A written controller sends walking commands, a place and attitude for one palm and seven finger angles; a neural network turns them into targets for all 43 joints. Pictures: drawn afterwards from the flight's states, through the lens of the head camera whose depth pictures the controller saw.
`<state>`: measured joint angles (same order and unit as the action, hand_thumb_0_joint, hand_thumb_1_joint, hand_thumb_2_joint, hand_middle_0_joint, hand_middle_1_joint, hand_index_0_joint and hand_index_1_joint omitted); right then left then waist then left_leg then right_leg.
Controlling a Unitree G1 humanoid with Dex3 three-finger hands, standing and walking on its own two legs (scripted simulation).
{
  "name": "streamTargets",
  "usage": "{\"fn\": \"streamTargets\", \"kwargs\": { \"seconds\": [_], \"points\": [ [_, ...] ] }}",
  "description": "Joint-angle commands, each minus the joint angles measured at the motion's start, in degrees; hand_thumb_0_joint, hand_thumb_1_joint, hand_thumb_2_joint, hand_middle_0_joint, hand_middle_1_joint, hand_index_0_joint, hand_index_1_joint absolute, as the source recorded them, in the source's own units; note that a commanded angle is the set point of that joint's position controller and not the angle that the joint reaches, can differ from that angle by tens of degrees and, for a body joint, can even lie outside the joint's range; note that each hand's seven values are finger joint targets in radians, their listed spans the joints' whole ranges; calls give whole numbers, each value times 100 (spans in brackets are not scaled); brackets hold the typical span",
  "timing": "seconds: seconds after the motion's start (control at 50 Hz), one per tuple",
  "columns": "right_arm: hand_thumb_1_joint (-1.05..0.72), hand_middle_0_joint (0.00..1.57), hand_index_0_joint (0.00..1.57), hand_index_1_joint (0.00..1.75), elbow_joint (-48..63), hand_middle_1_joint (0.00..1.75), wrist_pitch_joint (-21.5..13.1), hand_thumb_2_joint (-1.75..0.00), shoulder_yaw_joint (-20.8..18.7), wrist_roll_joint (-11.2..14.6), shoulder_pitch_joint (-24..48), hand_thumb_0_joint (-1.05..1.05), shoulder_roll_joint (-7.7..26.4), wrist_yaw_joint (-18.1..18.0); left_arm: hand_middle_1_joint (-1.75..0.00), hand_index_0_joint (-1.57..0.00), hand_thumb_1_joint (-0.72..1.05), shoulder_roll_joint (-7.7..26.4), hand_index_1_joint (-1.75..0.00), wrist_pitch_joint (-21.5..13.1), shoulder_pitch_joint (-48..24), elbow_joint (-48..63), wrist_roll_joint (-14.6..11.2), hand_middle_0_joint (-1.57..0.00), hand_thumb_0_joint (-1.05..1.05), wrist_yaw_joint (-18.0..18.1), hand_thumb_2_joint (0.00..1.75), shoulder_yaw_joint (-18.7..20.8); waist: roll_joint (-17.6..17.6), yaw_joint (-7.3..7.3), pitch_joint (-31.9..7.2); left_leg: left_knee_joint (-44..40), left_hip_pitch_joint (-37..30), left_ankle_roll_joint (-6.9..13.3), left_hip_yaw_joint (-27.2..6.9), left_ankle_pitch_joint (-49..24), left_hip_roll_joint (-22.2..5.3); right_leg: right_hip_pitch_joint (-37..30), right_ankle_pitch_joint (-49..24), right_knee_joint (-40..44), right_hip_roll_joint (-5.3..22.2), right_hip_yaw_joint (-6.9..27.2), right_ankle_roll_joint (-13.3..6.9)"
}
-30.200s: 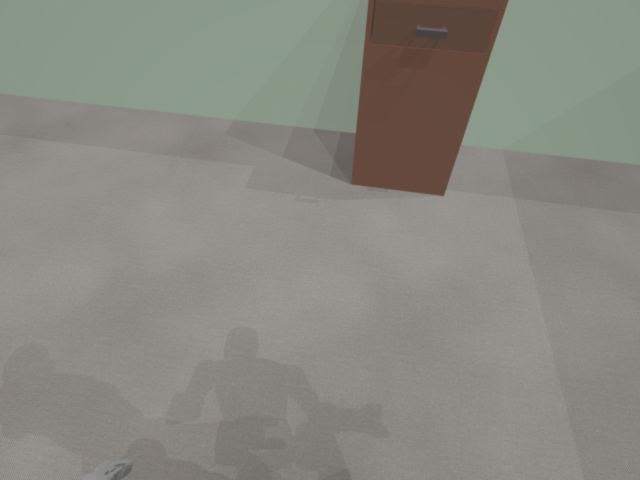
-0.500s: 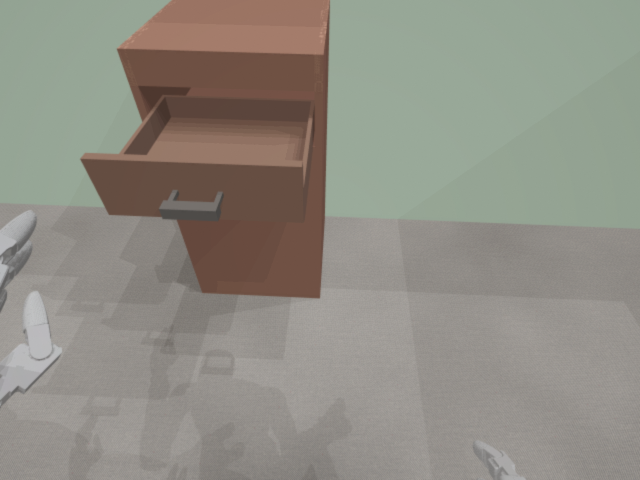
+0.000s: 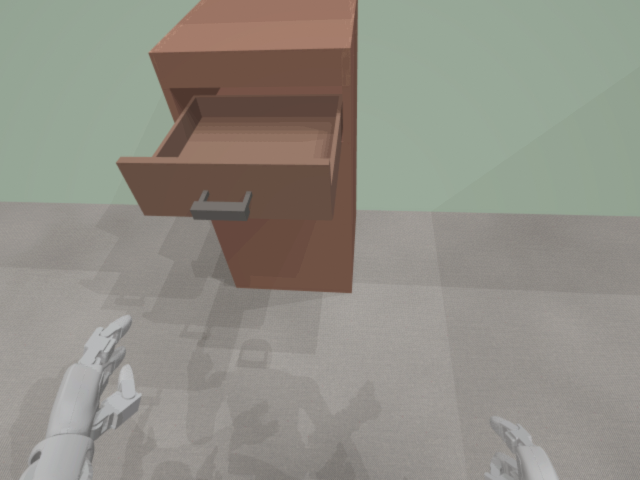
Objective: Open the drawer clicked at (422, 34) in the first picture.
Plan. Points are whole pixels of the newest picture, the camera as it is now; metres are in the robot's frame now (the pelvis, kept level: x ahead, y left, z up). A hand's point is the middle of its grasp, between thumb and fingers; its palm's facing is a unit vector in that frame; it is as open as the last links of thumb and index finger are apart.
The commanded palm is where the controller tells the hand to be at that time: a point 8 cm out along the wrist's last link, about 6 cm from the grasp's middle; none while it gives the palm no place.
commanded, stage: let the arm hang, fingers relaxed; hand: left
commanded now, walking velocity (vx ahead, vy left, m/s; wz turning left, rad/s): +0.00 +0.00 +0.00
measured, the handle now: (223, 203) +0.59 +0.24 -0.01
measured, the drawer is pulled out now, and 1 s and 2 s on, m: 0.30 0.30 0.30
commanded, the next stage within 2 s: look to check the result in 0.98 s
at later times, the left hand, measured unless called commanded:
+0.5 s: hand out of the picture -0.04 +0.21 -0.15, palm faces +0.01 -0.97 -0.25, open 7.3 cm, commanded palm none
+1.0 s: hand out of the picture -0.01 +0.16 -0.16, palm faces +0.00 -0.98 -0.18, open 7.3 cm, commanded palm none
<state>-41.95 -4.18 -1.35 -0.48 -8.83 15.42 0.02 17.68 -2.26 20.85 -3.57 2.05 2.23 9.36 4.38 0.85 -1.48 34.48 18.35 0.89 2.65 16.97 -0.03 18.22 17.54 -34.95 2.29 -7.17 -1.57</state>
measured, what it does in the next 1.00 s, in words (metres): stands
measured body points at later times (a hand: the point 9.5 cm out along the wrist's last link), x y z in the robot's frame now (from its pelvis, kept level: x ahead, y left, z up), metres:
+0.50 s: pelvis -0.01 +0.01 +0.02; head +0.01 +0.00 +0.46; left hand -0.04 +0.26 -0.13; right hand -0.01 -0.23 -0.14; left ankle +0.01 +0.11 -0.73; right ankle +0.01 -0.10 -0.73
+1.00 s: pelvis -0.01 -0.01 +0.02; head +0.00 -0.02 +0.46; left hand -0.01 +0.21 -0.14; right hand -0.06 -0.20 -0.15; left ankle +0.01 +0.11 -0.73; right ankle +0.01 -0.10 -0.73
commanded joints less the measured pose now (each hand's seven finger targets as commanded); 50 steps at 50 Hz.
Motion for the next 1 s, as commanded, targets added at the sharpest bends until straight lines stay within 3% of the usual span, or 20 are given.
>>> {"fn": "streamTargets", "kwargs": {
  "seconds": [0.0,0.04,0.1,0.14,0.18,0.2,0.26,0.28,0.44,0.56,0.78,0.92,0.98],
  "points": [
    [-90,20,20,30,274,30,177,-90,-137,-26,-327,0,467,-17,-30,-20,90,191,-30,277,31,-1549,22,-20,0,-169,90,-422,-1888,-142,-238,-57,-199,82,-405,-1611,-260,-521,-2704,495,819,804,-347],
    [-90,20,20,30,109,30,301,-90,-72,-66,-256,0,391,-42,-30,-20,90,223,-30,330,-187,-2252,-15,-20,0,-144,90,-492,-1383,-126,-10,-351,-399,128,-492,-1702,-351,-396,-2068,639,673,788,-233],
    [-90,20,20,30,-225,30,365,-90,26,-85,-188,0,362,-68,-30,-20,90,160,-30,368,-318,-3152,-71,-20,0,-119,90,-589,-29,-31,348,-1069,-121,244,-787,-1414,-597,-565,-710,838,294,698,-30],
    [-90,20,20,30,-475,30,370,-90,56,-62,-243,0,297,-102,-30,-20,90,124,-30,325,-227,-3747,-94,-20,0,-116,90,-634,312,-4,248,-1248,-167,215,-719,-1038,-565,-824,-653,1037,288,758,-56],
    [-90,20,20,30,-658,30,386,-90,56,-49,-421,0,198,-140,-30,-20,90,23,-30,290,-150,-4169,-85,-20,0,-100,90,-611,368,-21,154,-1327,-303,196,-709,-784,-570,-931,-653,1214,288,727,-95],
    [-90,20,20,30,-755,30,388,-90,41,-63,-512,0,109,-156,-30,-20,90,-99,-30,280,-86,-4333,-90,-20,0,-95,90,-586,595,-25,-52,-1377,-402,208,-680,-696,-589,-1044,-668,1275,303,699,-103],
    [-90,20,20,30,-1007,30,404,-90,26,-35,-658,0,62,-176,-30,-20,90,-82,-30,253,-127,-4810,-115,-20,0,-111,90,-671,394,-55,-127,-1430,-563,177,-606,-604,-582,-1089,-728,1438,343,689,-122],
    [-90,20,20,30,-1057,30,411,-90,15,-19,-754,0,44,-184,-30,-20,90,-78,-30,243,-165,-4920,-108,-20,0,-105,90,-677,143,-79,-68,-1443,-624,184,-640,-727,-630,-1060,-776,1480,338,668,-132],
    [-90,20,20,30,-1644,30,427,-90,59,-3,-1122,0,8,-211,-30,-20,90,-159,-30,255,-114,-5732,-130,-20,0,-86,90,-802,-363,-101,647,-1768,-588,175,-600,-402,-672,-692,-423,1715,368,683,-125],
    [-90,20,20,30,-1904,30,443,-90,58,-14,-1261,0,-111,-208,-30,-20,90,-210,-30,258,-38,-5982,-133,-20,0,-58,90,-820,-403,-96,821,-1915,-516,170,-581,78,-634,-550,-162,1740,338,728,-114],
    [-90,20,20,30,-2120,30,417,-90,45,-7,-1476,0,-439,-218,-30,-20,90,-379,-30,197,-7,-6052,-128,-20,0,0,90,-776,-463,-91,738,-1746,-622,146,-407,-342,-579,-547,-341,1742,345,782,-130],
    [-90,20,20,30,-2183,30,425,-90,35,-28,-1578,0,-565,-243,-30,-20,90,-487,-30,200,-15,-6064,-138,-20,0,4,90,-754,-182,-119,838,-1712,-577,115,-349,-279,-558,-481,-239,1790,341,819,-158],
    [-90,20,20,30,-2160,30,439,-90,24,-19,-1610,0,-567,-247,-30,-20,90,-502,-30,192,-1,-6071,-137,-20,0,9,90,-750,-317,-129,811,-1660,-627,111,-350,-291,-576,-458,-218,1817,327,830,-167]
  ]
}}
